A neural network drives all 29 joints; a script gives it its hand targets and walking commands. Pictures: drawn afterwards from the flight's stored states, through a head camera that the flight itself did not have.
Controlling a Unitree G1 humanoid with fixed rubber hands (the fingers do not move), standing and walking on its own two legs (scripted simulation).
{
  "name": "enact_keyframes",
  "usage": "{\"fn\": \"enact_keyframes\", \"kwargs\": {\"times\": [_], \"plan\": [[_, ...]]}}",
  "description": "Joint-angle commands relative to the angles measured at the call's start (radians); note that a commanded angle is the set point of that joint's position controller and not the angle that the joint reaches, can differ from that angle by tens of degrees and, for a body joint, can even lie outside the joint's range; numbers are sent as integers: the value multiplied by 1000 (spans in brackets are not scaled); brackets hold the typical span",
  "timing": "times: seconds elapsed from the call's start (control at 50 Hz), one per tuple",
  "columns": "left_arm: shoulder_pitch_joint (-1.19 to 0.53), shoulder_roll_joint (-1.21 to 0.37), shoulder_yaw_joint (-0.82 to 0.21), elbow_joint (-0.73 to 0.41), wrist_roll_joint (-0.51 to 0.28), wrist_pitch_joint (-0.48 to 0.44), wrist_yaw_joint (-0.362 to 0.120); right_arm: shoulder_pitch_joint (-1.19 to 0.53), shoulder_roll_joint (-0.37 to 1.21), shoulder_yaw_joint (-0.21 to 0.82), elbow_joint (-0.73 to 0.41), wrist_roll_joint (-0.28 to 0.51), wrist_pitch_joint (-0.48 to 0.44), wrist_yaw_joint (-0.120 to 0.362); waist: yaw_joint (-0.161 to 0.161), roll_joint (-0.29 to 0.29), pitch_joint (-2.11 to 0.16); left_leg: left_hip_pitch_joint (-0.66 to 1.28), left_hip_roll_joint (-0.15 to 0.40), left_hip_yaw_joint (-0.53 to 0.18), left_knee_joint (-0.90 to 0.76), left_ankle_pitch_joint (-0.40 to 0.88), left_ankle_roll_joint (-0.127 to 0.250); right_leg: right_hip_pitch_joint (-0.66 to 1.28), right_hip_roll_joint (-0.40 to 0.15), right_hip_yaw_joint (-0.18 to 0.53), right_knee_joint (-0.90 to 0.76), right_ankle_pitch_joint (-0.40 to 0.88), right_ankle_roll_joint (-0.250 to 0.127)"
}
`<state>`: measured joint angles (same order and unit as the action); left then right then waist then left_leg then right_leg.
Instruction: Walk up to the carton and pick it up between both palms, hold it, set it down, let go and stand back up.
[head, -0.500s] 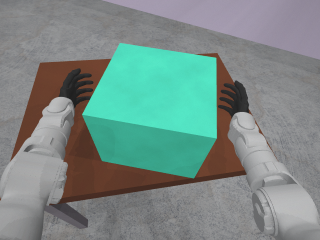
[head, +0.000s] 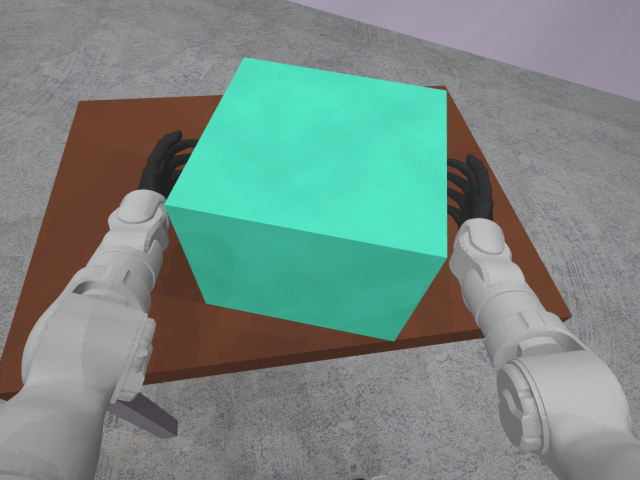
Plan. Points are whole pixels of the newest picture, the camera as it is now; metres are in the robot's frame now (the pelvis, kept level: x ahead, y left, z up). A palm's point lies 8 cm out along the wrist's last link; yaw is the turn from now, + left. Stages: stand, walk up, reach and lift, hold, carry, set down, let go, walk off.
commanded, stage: reach and lift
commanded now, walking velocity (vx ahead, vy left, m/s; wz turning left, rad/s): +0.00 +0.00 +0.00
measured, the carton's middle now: (320, 202) +0.48 -0.04 +0.04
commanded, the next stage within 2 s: none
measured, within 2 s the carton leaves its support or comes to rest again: neither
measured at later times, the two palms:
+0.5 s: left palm (166, 187) +0.48 +0.16 +0.08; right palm (468, 213) +0.40 -0.22 +0.08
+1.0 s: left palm (170, 188) +0.48 +0.15 +0.08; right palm (467, 218) +0.40 -0.21 +0.08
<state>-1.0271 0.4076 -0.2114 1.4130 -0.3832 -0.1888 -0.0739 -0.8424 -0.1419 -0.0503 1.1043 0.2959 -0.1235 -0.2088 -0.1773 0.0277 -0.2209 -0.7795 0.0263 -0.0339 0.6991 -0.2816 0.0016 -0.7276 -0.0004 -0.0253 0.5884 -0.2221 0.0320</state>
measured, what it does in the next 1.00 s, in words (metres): stands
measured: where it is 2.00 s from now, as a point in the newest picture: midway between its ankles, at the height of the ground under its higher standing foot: outside the picture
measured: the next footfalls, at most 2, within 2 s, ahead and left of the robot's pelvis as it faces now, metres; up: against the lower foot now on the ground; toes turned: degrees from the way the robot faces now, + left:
none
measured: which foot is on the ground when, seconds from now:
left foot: down 0.00-1.00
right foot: down 0.00-1.00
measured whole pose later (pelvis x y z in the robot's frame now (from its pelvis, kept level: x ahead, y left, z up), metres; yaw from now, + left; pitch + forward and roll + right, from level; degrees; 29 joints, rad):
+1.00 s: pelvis +0.01 +0.00 +0.02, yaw +0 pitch +15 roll -2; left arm -1.05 0.30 0.16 1.51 0.06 -0.33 -0.14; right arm -0.76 0.03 -0.56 1.02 -0.19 -0.29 -0.15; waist -0.14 -0.01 -0.11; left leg -0.54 0.02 -0.02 0.51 -0.22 0.00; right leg -0.49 -0.01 -0.03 0.37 -0.15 0.03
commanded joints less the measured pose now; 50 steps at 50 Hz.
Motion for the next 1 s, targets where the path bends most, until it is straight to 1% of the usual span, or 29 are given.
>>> {"fn": "enact_keyframes", "kwargs": {"times": [0.0,0.02,0.04,0.08,0.14,0.18,0.22,0.24,0.26,0.3,0.34,0.36,0.38,0.44,0.46,0.54,0.56,0.62,0.66,0.68,0.7,0.74,0.78,0.82,0.84,0.86,0.88,0.94,0.98], "plan": [[-619,141,27,-167,11,-45,5,-536,-156,-25,-206,-30,-40,-6,-24,137,-755,580,-35,34,20,429,-84,211,38,-60,-19,385,-26],[-621,140,35,-148,13,-41,3,-539,-145,-33,-200,-40,-33,-10,-30,110,-735,549,-35,32,12,386,-74,220,34,-57,-18,367,-21],[-611,124,37,-94,29,-30,0,-533,-128,-31,-150,-42,-19,-14,-27,117,-675,514,-37,32,-3,331,-67,223,26,-49,-24,327,-25],[-648,98,11,-98,12,-30,6,-564,-123,-59,-131,-60,-12,-18,-40,120,-647,497,-28,28,-20,286,-69,192,29,-55,-26,269,-33],[-664,70,21,-152,24,-42,17,-570,-81,-58,-150,-69,-26,-28,-34,138,-686,536,-25,30,-7,360,-85,188,32,-64,-24,305,-31],[-665,56,34,-192,50,-45,18,-546,-61,-67,-163,-70,-35,-32,-37,186,-745,576,-28,30,11,427,-103,187,34,-63,-28,348,-33],[-653,41,51,-204,69,-33,13,-539,-51,-66,-156,-75,-31,-34,-32,187,-719,615,-25,31,11,471,-109,196,39,-67,-40,372,-33],[-662,33,54,-200,74,-30,9,-555,-42,-66,-163,-76,-30,-30,-20,195,-684,599,-25,29,8,458,-108,190,35,-65,-45,341,-36],[-643,20,50,-164,72,-26,5,-561,-27,-48,-160,-71,-23,-24,-11,169,-651,587,-25,30,1,453,-96,203,32,-62,-51,344,-36],[-649,9,43,-180,72,-31,8,-562,-29,-69,-188,-83,-26,-21,-19,175,-676,587,-24,30,-12,428,-98,195,34,-67,-56,319,-35],[-662,-2,53,-209,91,-38,17,-560,-32,-79,-204,-93,-29,-15,0,220,-717,619,-20,30,-17,443,-108,169,33,-70,-64,297,-47],[-662,-10,60,-227,98,-39,17,-543,-22,-92,-200,-104,-33,-20,-12,233,-725,651,-18,29,-10,481,-119,176,37,-74,-66,326,-43],[-654,-12,73,-218,105,-37,16,-552,-13,-92,-211,-110,-36,-18,1,212,-722,660,-14,30,-10,501,-114,187,41,-74,-69,325,-42],[-649,-33,74,-173,109,-33,8,-562,7,-100,-200,-131,-33,-12,2,179,-649,618,-14,29,-35,439,-99,208,33,-71,-80,281,-42],[-659,-43,65,-204,106,-41,9,-561,2,-117,-211,-142,-39,-13,-14,177,-670,624,-11,27,-41,435,-102,208,34,-73,-81,290,-38],[-671,-60,93,-227,128,-55,10,-544,43,-129,-195,-176,-37,-6,-16,151,-696,618,-10,34,-62,418,-90,227,29,-72,-86,292,-35],[-638,-68,104,-174,141,-51,3,-526,64,-116,-162,-178,-33,-2,-10,134,-631,600,-12,31,-61,411,-85,246,24,-67,-94,288,-36],[-674,-90,116,-215,154,-70,-2,-549,77,-146,-202,-203,-56,11,0,157,-671,610,-8,40,-75,428,-93,244,21,-67,-105,280,-44],[-687,-99,135,-220,187,-77,-3,-542,82,-182,-173,-233,-73,13,-13,183,-658,638,-3,40,-71,463,-108,241,24,-71,-113,303,-46],[-685,-123,146,-222,198,-83,-9,-542,118,-178,-186,-247,-84,19,0,181,-664,640,-7,46,-67,489,-108,257,22,-69,-115,328,-45],[-673,-117,162,-203,221,-83,-14,-532,105,-197,-162,-271,-89,21,-14,166,-656,647,-9,47,-75,478,-106,276,23,-68,-117,342,-41],[-652,-191,189,-178,246,-96,-40,-532,214,-188,-172,-313,-96,42,4,114,-620,612,-15,56,-108,431,-81,341,10,-66,-133,337,-30],[-668,-266,221,-170,311,-125,-65,-519,311,-201,-159,-375,-122,75,9,127,-595,607,-20,66,-133,438,-83,391,6,-65,-141,366,-27],[-656,-440,245,-110,402,-139,-114,-524,487,-201,-148,-460,-146,129,25,145,-522,655,-18,68,-162,448,-89,417,4,-74,-171,351,-31],[-657,-532,251,-111,438,-160,-135,-519,570,-205,-148,-506,-165,157,19,163,-522,673,-17,67,-171,469,-102,428,8,-81,-180,366,-36],[-647,-569,274,-82,467,-176,-147,-526,598,-211,-157,-538,-183,181,35,180,-513,681,-16,69,-176,489,-113,441,10,-79,-185,370,-47],[-656,-608,275,-105,481,-196,-145,-520,619,-221,-165,-559,-201,195,31,189,-537,709,-10,69,-182,509,-125,446,16,-82,-194,371,-53],[-600,-631,317,-64,521,-210,-144,-488,637,-202,-146,-590,-217,222,46,168,-507,704,-8,68,-202,525,-117,489,15,-73,-208,408,-56],[-585,-620,337,-49,529,-213,-148,-461,642,-192,-136,-602,-212,229,40,130,-461,679,-12,72,-225,488,-105,530,10,-63,-215,412,-45]]}}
